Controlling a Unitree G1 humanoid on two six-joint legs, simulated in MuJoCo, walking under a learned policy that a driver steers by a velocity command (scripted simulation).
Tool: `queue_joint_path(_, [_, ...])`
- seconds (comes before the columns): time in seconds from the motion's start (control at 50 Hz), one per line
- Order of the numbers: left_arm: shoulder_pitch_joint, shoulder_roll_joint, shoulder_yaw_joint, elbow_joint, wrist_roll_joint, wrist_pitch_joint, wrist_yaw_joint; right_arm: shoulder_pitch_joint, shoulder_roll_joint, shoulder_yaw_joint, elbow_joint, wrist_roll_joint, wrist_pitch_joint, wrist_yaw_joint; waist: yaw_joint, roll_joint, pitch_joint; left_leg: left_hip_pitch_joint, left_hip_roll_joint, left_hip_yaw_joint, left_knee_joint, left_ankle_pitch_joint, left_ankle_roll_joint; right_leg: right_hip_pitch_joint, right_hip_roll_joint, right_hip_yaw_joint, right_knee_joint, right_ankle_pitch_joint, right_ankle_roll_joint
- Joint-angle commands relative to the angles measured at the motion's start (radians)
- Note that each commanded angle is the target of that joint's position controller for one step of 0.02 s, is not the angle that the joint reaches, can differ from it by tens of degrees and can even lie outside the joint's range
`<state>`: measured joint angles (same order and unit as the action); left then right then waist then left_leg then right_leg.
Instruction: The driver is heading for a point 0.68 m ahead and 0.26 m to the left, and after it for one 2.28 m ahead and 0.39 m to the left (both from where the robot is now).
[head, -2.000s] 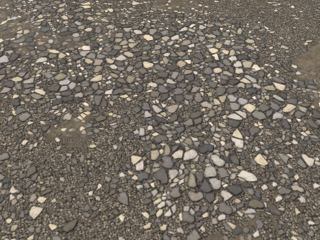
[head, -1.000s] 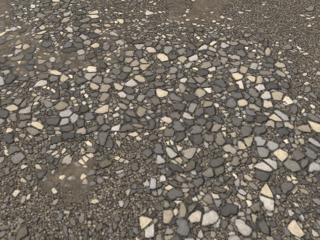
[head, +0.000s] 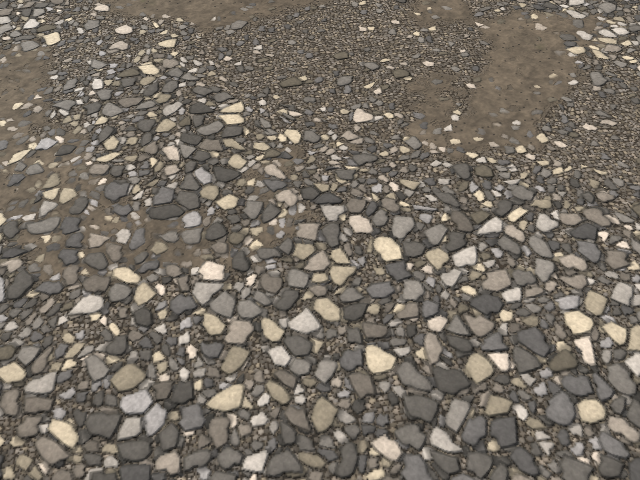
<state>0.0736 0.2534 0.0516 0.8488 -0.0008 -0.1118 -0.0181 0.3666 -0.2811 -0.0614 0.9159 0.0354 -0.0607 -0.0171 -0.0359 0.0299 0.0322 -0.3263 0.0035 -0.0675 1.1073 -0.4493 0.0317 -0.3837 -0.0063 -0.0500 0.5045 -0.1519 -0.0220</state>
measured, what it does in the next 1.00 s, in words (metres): walks ahead, turning left: left foot, then right foot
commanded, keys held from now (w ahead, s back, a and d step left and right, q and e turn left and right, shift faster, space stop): w+q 0.90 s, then w+e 0.10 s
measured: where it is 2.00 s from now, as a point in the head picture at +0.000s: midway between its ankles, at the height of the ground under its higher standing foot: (190, 274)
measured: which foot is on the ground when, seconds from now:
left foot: up 0.00-0.40, down 0.42-0.92, up 0.94-1.00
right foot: down 0.00-0.44, up 0.46-0.90, down 0.92-1.00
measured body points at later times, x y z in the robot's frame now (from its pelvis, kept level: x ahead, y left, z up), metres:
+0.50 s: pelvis +0.25 +0.07 -0.01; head +0.29 +0.10 +0.43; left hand +0.23 +0.37 -0.14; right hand +0.50 -0.14 -0.10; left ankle +0.31 +0.17 -0.73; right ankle +0.13 -0.12 -0.64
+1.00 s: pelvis +0.54 +0.13 +0.00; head +0.56 +0.14 +0.44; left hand +0.55 +0.45 -0.09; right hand +0.74 -0.08 -0.12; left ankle +0.34 +0.17 -0.66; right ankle +0.66 +0.08 -0.73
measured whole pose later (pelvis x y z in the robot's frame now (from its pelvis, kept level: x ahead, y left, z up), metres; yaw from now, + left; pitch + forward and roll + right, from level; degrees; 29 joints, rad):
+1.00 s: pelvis +0.54 +0.13 +0.00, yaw +33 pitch +2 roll -1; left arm 0.10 0.28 0.06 0.79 0.00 -0.13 -0.04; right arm 0.36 -0.29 -0.07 0.75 0.03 -0.04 -0.02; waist -0.03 0.03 0.00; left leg -0.28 -0.07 -0.16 1.07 -0.49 0.03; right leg -0.41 0.05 0.01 0.53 -0.16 -0.03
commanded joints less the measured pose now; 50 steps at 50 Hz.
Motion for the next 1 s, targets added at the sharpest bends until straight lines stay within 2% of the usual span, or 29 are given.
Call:
queue_joint_path(0.02, [0.085,0.087,0.021,-0.002,0.01,-0.004,0.005,-0.029,-0.096,-0.035,-0.093,-0.002,-0.006,-0.005,0.054,-0.149,-0.059,-0.335,0.132,-0.046,0.084,0.115,0.006,0.305,-0.28,0.306,-0.303,-0.067,-0.139])
queue_joint_path(0.06, [0.067,0.095,0.028,0.009,0.013,-0.01,0.006,-0.023,-0.05,-0.031,-0.107,-0.002,0.018,0.001,0.031,-0.146,-0.031,-0.292,0.152,-0.032,0.052,0.153,0.0,0.226,-0.268,0.209,-0.355,0.008,-0.15])
queue_joint_path(0.12, [0.08,0.132,0.042,0.027,0.013,-0.017,0.016,-0.075,-0.045,-0.033,-0.149,-0.01,0.035,0.003,0.026,-0.101,-0.004,-0.349,0.16,-0.038,-0.038,0.258,-0.016,0.225,-0.273,0.105,-0.39,0.107,-0.17])
queue_joint_path(0.22, [0.117,0.172,0.052,0.037,0.008,-0.001,0.031,-0.221,-0.027,-0.019,-0.202,-0.013,0.024,0.035,0.073,-0.07,0.028,-0.334,0.139,0.034,-0.312,0.47,-0.015,0.278,-0.247,-0.057,-0.397,0.184,-0.146])
queue_joint_path(0.28, [0.172,0.197,0.06,0.049,-0.004,0.017,0.033,-0.316,-0.024,-0.012,-0.248,-0.013,0.024,0.054,0.107,-0.06,0.058,-0.35,0.123,0.077,-0.41,0.457,0.0,0.368,-0.273,-0.098,-0.375,0.205,-0.135])
queue_joint_path(0.32, [0.194,0.213,0.066,0.056,-0.015,0.033,0.033,-0.349,-0.035,-0.014,-0.277,-0.013,0.027,0.065,0.107,-0.068,0.066,-0.358,0.108,0.099,-0.448,0.394,0.021,0.441,-0.295,-0.117,-0.332,0.271,-0.12])
queue_joint_path(0.36, [0.183,0.238,0.074,0.05,-0.024,0.047,0.035,-0.327,-0.063,-0.026,-0.293,-0.014,0.032,0.071,0.073,-0.095,0.032,-0.28,0.059,0.145,-0.466,0.296,0.056,0.485,-0.302,-0.149,-0.226,0.533,-0.098])
queue_joint_path(0.38, [0.173,0.251,0.079,0.045,-0.029,0.055,0.037,-0.272,-0.087,-0.04,-0.287,-0.015,0.035,0.071,0.035,-0.113,-0.013,-0.191,0.019,0.175,-0.468,0.248,0.077,0.49,-0.297,-0.165,-0.123,0.7,-0.088])
queue_joint_path(0.4, [0.155,0.254,0.079,0.04,-0.034,0.064,0.038,-0.146,-0.124,-0.064,-0.258,-0.011,0.037,0.068,-0.042,-0.104,-0.079,-0.025,-0.031,0.201,-0.515,0.266,0.108,0.458,-0.271,-0.192,0.055,0.79,-0.067])
queue_joint_path(0.42, [0.163,0.228,0.068,0.034,-0.025,0.064,0.04,0.03,-0.191,-0.102,-0.207,-0.008,0.043,0.052,-0.122,-0.059,-0.172,0.261,-0.052,0.159,-0.558,0.311,0.149,0.301,-0.23,-0.207,0.308,0.672,-0.026])
queue_joint_path(0.44, [0.229,0.103,0.03,-0.014,0.023,0.048,0.031,0.079,-0.315,-0.129,-0.195,-0.001,0.047,0.033,-0.059,0.201,-0.238,0.598,0.203,-0.287,-0.587,0.276,0.281,-0.122,-0.102,-0.195,0.679,-0.068,0.037])
queue_joint_path(0.46, [0.207,0.09,0.012,-0.045,0.006,0.005,0.018,0.072,-0.303,-0.111,-0.24,-0.011,0.026,0.042,-0.046,0.198,-0.4,0.739,0.346,-0.765,-0.781,0.089,0.418,-0.34,0.037,0.054,0.872,-0.473,0.048])
queue_joint_path(0.48, [0.072,0.173,0.034,-0.072,-0.04,-0.023,0.007,0.06,-0.221,-0.085,-0.234,-0.021,0.009,0.052,-0.093,0.077,-0.304,0.692,0.326,-0.667,-0.835,0.122,0.35,-0.448,-0.014,0.128,0.899,-0.392,0.021])
queue_joint_path(0.5, [0.046,0.166,0.031,-0.084,-0.046,-0.037,0.006,0.014,-0.192,-0.076,-0.233,-0.021,-0.002,0.052,-0.063,0.052,-0.199,0.567,0.29,-0.526,-0.828,0.196,0.313,-0.458,-0.056,0.12,0.832,-0.299,0.0])
queue_joint_path(0.52, [0.059,0.161,0.032,-0.065,-0.023,-0.039,0.015,-0.06,-0.159,-0.066,-0.245,-0.019,-0.005,0.049,-0.014,-0.013,-0.137,0.421,0.245,-0.413,-0.827,0.292,0.279,-0.39,-0.097,0.125,0.745,-0.231,0.002])
queue_joint_path(0.54, [0.081,0.172,0.041,-0.055,-0.007,-0.03,0.018,-0.115,-0.13,-0.054,-0.261,-0.026,-0.006,0.044,0.025,-0.001,-0.104,0.304,0.211,-0.335,-0.842,0.385,0.259,-0.31,-0.124,0.13,0.67,-0.185,0.009])
queue_joint_path(0.56, [0.096,0.173,0.045,-0.053,-0.004,-0.015,0.016,-0.138,-0.12,-0.049,-0.274,-0.034,-0.006,0.04,0.046,0.017,-0.094,0.234,0.191,-0.305,-0.865,0.424,0.254,-0.252,-0.131,0.132,0.636,-0.159,0.018])
queue_joint_path(0.58, [0.103,0.161,0.045,-0.055,0.002,-0.003,0.015,-0.14,-0.127,-0.05,-0.276,-0.032,-0.008,0.035,0.055,0.014,-0.091,0.196,0.18,-0.283,-0.879,0.47,0.259,-0.23,-0.126,0.123,0.598,-0.141,0.034])
queue_joint_path(0.64, [0.032,0.125,0.035,-0.084,0.016,0.015,0.02,-0.098,-0.162,-0.06,-0.265,-0.024,-0.012,0.014,0.044,0.005,-0.057,0.132,0.149,-0.213,-0.9,0.522,0.256,-0.242,-0.099,0.105,0.43,-0.017,0.079])
queue_joint_path(0.74, [-0.132,0.095,0.017,-0.138,0.001,0.006,0.006,-0.035,-0.17,-0.064,-0.242,-0.017,-0.003,-0.001,-0.019,0.055,-0.014,0.087,0.101,-0.182,-0.89,0.36,0.19,-0.162,-0.029,0.1,0.091,0.24,0.087])
queue_joint_path(0.78, [-0.165,0.108,0.019,-0.158,-0.006,-0.001,-0.001,-0.006,-0.169,-0.065,-0.227,-0.013,0.0,-0.001,-0.032,0.062,-0.009,0.109,0.12,-0.219,-0.86,0.331,0.183,-0.139,-0.018,0.114,0.043,0.253,0.078])
queue_joint_path(0.84, [-0.153,0.146,0.031,-0.166,-0.008,-0.015,-0.012,0.004,-0.158,-0.064,-0.22,-0.012,0.009,-0.008,-0.017,0.082,-0.014,0.183,0.151,-0.299,-0.774,0.322,0.168,-0.107,-0.012,0.137,-0.014,0.17,0.053])
queue_joint_path(0.88, [-0.075,0.166,0.043,-0.149,-0.009,-0.025,-0.012,-0.013,-0.151,-0.063,-0.226,-0.014,0.018,-0.011,0.027,0.114,-0.034,0.2,0.147,-0.334,-0.7,0.37,0.149,-0.009,-0.001,0.116,-0.042,0.09,0.023])
queue_joint_path(0.9, [0.019,0.19,0.058,-0.124,-0.002,-0.031,-0.007,-0.021,-0.123,-0.052,-0.234,-0.016,0.02,-0.01,0.074,0.107,-0.086,0.179,0.098,-0.313,-0.602,0.419,0.121,0.134,-0.007,0.107,-0.071,0.09,-0.004])
queue_joint_path(0.92, [0.166,0.233,0.069,-0.104,0.016,-0.035,-0.004,-0.016,-0.063,-0.027,-0.244,-0.032,0.017,-0.006,0.133,0.03,-0.221,0.1,0.045,-0.228,-0.359,0.36,0.085,0.361,-0.141,0.221,-0.045,0.059,-0.064])
queue_joint_path(0.94, [0.292,0.324,0.091,-0.062,0.032,-0.023,-0.005,0.141,0.006,-0.008,-0.254,-0.011,0.005,-0.005,0.076,-0.286,-0.342,-0.244,-0.106,-0.1,-0.01,0.003,0.001,0.697,-0.353,0.678,-0.127,-0.117,-0.239])
queue_joint_path(0.96, [0.32,0.257,0.08,-0.037,-0.006,-0.019,-0.017,0.17,-0.068,-0.014,-0.232,0.008,-0.002,-0.008,0.092,-0.325,-0.323,-0.42,-0.078,-0.126,0.155,-0.145,-0.013,0.729,-0.397,0.909,-0.218,-0.37,-0.285])
queue_joint_path(0.98, [0.259,0.18,0.058,-0.056,-0.015,-0.015,-0.017,0.06,-0.134,-0.028,-0.238,0.007,-0.004,-0.006,0.114,-0.207,-0.181,-0.471,-0.036,-0.137,0.206,-0.067,-0.011,0.62,-0.348,0.781,-0.235,-0.388,-0.246])
queue_joint_path(1.0, [0.205,0.152,0.046,-0.069,-0.006,-0.005,-0.016,-0.038,-0.139,-0.027,-0.258,-0.012,-0.006,-0.006,0.109,-0.124,-0.112,-0.455,0.005,-0.086,0.188,0.003,-0.007,0.503,-0.299,0.639,-0.234,-0.297,-0.217])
